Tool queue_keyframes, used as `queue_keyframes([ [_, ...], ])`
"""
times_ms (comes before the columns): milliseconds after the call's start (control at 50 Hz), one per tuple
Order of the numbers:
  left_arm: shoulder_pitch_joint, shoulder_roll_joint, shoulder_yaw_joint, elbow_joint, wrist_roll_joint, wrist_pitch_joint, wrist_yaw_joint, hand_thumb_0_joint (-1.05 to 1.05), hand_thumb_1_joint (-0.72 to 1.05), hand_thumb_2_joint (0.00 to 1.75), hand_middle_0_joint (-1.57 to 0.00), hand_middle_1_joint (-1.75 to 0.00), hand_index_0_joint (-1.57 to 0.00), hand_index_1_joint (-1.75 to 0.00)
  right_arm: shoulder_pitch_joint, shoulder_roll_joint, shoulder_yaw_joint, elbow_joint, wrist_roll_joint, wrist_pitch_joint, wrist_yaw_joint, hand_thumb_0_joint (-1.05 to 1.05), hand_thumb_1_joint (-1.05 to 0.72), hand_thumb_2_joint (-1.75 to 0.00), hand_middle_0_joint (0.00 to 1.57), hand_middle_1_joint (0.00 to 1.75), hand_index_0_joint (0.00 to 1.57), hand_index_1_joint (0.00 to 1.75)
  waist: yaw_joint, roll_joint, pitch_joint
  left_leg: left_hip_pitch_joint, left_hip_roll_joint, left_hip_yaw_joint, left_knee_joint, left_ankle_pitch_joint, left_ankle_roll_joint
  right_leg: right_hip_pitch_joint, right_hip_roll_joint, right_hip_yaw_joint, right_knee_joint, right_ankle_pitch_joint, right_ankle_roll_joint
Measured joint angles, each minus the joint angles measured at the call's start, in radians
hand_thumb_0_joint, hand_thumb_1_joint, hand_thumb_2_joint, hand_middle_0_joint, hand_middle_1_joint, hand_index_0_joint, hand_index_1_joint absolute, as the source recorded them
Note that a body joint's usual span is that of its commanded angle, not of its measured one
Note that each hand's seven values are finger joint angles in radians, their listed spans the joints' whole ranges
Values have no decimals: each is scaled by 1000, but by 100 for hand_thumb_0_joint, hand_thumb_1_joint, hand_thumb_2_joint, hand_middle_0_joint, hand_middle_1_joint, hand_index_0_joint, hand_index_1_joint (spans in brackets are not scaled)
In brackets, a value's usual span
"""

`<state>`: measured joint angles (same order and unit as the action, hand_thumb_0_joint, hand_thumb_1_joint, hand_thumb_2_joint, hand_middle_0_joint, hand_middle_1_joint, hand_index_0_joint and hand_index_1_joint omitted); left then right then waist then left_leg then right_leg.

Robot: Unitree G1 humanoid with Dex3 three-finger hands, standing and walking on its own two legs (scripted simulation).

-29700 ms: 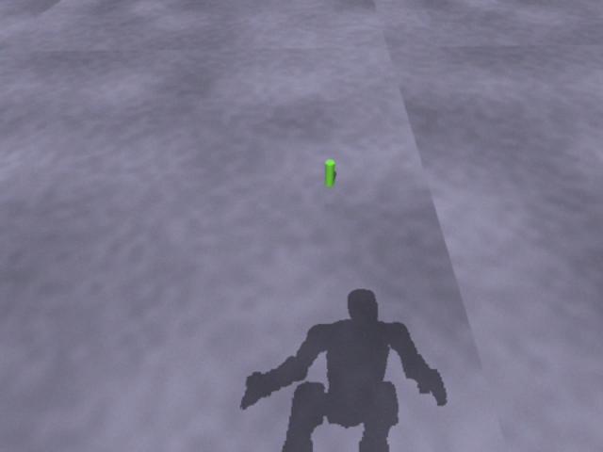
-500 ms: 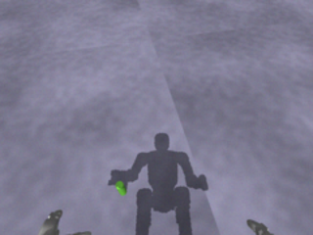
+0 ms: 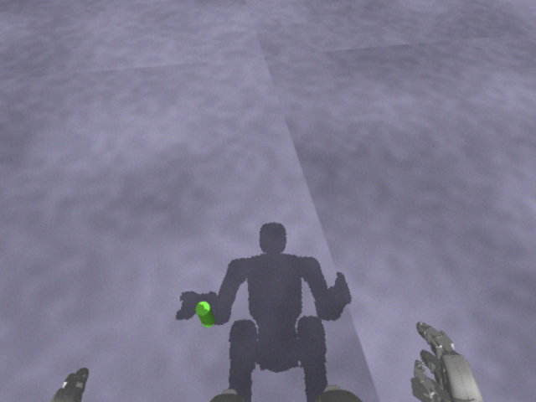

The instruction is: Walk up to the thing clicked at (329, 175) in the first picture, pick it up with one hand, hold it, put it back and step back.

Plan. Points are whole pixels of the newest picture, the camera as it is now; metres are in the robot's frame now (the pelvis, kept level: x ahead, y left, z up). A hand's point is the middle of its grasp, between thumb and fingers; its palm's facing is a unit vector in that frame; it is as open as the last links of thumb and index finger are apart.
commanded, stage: go down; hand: left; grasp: from the side
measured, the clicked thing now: (205, 315) +0.45 +0.22 -0.64
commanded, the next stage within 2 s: none
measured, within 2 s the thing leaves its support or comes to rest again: neither
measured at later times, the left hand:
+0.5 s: hand (102, 384) +0.20 +0.30 -0.17, palm faces +0.17 -0.94 -0.29, open 17.2 cm
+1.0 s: hand (107, 326) +0.31 +0.36 -0.25, palm faces +0.21 -0.96 -0.16, open 17.0 cm
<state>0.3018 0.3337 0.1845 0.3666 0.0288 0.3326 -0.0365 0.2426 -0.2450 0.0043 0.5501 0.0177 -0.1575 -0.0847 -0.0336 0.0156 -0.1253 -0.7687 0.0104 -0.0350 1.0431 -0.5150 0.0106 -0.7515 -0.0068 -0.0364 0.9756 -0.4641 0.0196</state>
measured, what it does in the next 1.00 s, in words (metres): lowers itself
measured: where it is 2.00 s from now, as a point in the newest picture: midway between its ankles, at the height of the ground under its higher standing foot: outside the picture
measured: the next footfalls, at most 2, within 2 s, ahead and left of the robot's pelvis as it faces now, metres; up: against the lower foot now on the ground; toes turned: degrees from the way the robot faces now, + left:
none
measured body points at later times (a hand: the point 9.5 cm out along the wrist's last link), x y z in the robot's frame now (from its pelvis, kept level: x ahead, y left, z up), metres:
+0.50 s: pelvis -0.03 +0.00 -0.07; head +0.09 +0.03 +0.37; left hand +0.18 +0.35 -0.15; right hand +0.14 -0.26 -0.14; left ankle +0.00 +0.11 -0.67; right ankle +0.01 -0.14 -0.67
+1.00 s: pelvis -0.08 -0.01 -0.23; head +0.12 +0.02 +0.18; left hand +0.30 +0.41 -0.24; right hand +0.05 -0.29 -0.34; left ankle -0.01 +0.11 -0.67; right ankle +0.01 -0.14 -0.67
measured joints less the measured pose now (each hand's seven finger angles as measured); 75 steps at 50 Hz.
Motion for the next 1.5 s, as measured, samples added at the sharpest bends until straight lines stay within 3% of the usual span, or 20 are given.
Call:
queue_keyframes([
  [200, 44, 4, 26, -80, -18, 12, -3, -1, -48, 7, -7, -8, -6, -8, 18, 13, 6, -16, -3, -20, -18, 1, -85, -88, 20, 30, 20, 30, -7, 4, -16, -83, 3, -9, 80, -30, -1, -78, 3, -8, 73, -28, -1],
  [340, 12, 17, 55, -44, -32, -34, -11, -1, -47, 9, -7, -7, -6, -8, 25, 5, 3, -13, -6, -43, -21, 1, -86, -89, 20, 30, 20, 30, -11, 2, -22, -150, 1, -14, 138, -43, 0, -142, 2, -12, 129, -41, 0],
  [440, -123, 55, 123, 85, -58, -160, -50, -1, -48, 8, -7, -7, -6, -7, 10, -14, 0, -7, -10, -74, -5, 1, -88, -89, 20, 30, 20, 30, -7, -15, -18, -277, -3, -12, 236, -62, 0, -274, -3, -9, 235, -63, -1],
  [620, -421, 179, 268, 340, -110, -461, -226, -1, -51, 6, -7, -7, -7, -7, -48, -66, 8, 34, -17, -75, 30, 1, -91, -90, 20, 30, 20, 30, -12, -31, -55, -625, -8, -8, 527, -134, -5, -631, -7, 0, 538, -138, -3],
  [880, -709, 323, 465, 621, -146, -658, -406, -1, -46, 8, -5, -8, -5, -8, -74, -81, 46, 87, -34, -19, 60, 1, -89, -89, 20, 30, 20, 30, -24, -22, -45, -959, -9, -23, 799, -171, -15, -968, -7, -10, 811, -174, -17],
  [1060, -852, 431, 547, 720, -145, -708, -487, -2, -43, 6, -5, -8, -5, -7, -80, -99, 70, 110, -49, -2, 65, 1, -89, -89, 20, 30, 20, 30, -52, -30, -23, -1107, -10, -44, 940, -179, -20, -1108, -5, -27, 938, -176, -20],
  [1220, -921, 498, 591, 757, -141, -713, -520, -2, -43, 4, -5, -7, -5, -6, -78, -115, 85, 108, -52, 6, 71, 1, -90, -90, 20, 30, 20, 30, -75, -31, -8, -1196, -11, -54, 1034, -183, -13, -1188, -4, -35, 1015, -173, -12],
  [1500, -1029, 575, 619, 789, -123, -710, -536, -2, -43, 5, -4, -7, -4, -5, -82, -117, 114, 109, -65, 19, 79, 1, -90, -90, 20, 30, 20, 30, -94, -37, 26, -1309, -20, -62, 1158, -174, -2, -1286, -9, -40, 1124, -163, -1],
])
